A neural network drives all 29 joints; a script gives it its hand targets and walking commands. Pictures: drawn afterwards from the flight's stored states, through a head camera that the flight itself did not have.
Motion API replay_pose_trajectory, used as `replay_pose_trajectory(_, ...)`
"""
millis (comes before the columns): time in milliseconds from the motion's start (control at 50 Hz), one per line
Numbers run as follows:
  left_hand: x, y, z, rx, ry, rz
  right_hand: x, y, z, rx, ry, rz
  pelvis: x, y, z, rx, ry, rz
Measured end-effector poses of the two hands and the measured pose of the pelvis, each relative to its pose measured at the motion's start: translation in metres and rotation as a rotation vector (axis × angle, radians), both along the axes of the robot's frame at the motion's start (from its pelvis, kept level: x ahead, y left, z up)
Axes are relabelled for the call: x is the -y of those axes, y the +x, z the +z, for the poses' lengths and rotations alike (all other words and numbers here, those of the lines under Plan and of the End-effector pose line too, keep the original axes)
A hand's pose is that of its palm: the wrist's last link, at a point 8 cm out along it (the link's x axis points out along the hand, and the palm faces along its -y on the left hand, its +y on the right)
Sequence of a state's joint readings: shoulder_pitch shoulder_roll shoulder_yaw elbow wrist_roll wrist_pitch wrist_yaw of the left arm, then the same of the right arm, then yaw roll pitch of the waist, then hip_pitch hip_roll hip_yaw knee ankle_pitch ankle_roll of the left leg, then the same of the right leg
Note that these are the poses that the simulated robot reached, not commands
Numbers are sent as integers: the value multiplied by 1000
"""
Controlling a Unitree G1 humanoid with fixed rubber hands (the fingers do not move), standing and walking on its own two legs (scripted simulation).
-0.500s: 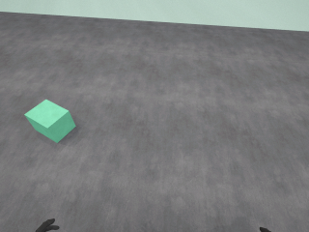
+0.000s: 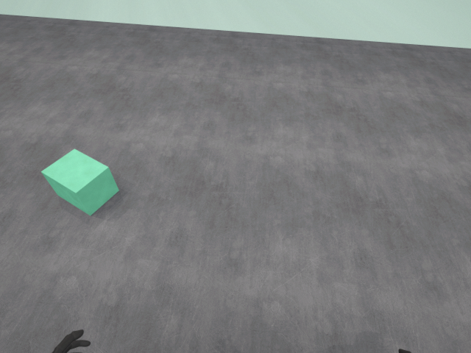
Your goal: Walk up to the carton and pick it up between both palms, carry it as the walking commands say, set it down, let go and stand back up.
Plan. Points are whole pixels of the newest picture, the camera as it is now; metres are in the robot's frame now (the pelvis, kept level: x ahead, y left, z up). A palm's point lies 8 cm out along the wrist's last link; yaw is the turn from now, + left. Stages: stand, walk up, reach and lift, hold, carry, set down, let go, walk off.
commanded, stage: walk up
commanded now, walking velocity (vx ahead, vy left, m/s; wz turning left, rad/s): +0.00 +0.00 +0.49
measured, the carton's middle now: (82, 181) +1.02 +0.82 -0.68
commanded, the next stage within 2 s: none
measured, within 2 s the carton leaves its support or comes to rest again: neither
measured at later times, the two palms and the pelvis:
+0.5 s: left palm out of the picture +0.14 +0.43 -0.12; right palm out of the picture +0.12 -0.10 -0.12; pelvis +0.08 +0.15 +0.00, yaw +17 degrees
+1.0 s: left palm out of the picture +0.17 +0.51 -0.11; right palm (215, 187) +0.55 +0.07 -0.13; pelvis +0.33 +0.25 +0.00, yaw +28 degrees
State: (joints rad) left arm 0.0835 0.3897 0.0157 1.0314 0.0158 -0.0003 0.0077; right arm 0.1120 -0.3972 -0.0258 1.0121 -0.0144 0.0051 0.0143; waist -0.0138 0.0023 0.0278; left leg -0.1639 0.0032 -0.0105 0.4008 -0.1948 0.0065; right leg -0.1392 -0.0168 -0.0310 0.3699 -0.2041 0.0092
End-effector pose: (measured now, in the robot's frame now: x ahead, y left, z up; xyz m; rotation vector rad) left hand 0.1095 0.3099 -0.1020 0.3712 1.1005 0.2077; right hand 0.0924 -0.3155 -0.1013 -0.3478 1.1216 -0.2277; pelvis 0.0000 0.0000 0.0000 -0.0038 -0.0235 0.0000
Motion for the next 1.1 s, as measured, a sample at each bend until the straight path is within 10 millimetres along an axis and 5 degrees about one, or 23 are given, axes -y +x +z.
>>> replay_pose_trajectory(140, -9, -40, -26, -14, -41, 139, -39, 19, -14, -50, 30, 77, -19, -6, -13, -5, -14, 117)
replay_pose_trajectory(260, -49, -109, -41, -134, -78, 276, -125, 70, -9, -2, 132, 216, -63, 10, -12, -19, -7, 187)
replay_pose_trajectory(340, -89, -117, -58, -168, -104, 290, -173, 85, -23, 24, 112, 240, -104, 29, -27, -29, -6, 217)
replay_pose_trajectory(380, -102, -91, -53, -112, -114, 279, -187, 68, -28, -42, 105, 217, -118, 40, -23, -31, -9, 229)
replay_pose_trajectory(500, -123, 29, -20, 117, -169, 215, -216, 27, -19, -234, 110, 142, -151, 84, -2, -38, -21, 293)
replay_pose_trajectory(580, -133, 107, -7, 219, -196, 184, -228, 35, -15, -297, 100, 113, -166, 119, 0, -47, -27, 336)
replay_pose_trajectory(660, -140, 186, 2, 316, -212, 166, -234, 65, -19, -347, 83, 100, -178, 164, -5, -60, -29, 371)
replay_pose_trajectory(740, -153, 249, -1, 380, -186, 186, -236, 118, -34, -387, 67, 120, -187, 219, -21, -69, -29, 410)
replay_pose_trajectory(780, -166, 250, -10, 348, -138, 235, -241, 159, -46, -383, 69, 164, -192, 244, -27, -69, -28, 435)
replay_pose_trajectory(880, -194, 158, -19, 69, -53, 449, -288, 306, -48, -208, 113, 341, -214, 289, -16, -44, -26, 477)
replay_pose_trajectory(980, -197, 71, -8, -169, -40, 635, -365, 437, -31, -47, 171, 515, -246, 324, -6, -29, -1, 482)
replay_pose_trajectory(1040, -194, 48, -5, -256, -72, 705, -423, 493, -21, 22, 216, 596, -271, 342, -3, -28, 12, 490)
replay_pose_trajectory(1100, -198, 47, -12, -293, -134, 750, -487, 533, -14, 69, 259, 657, -301, 361, -5, -26, 8, 503)
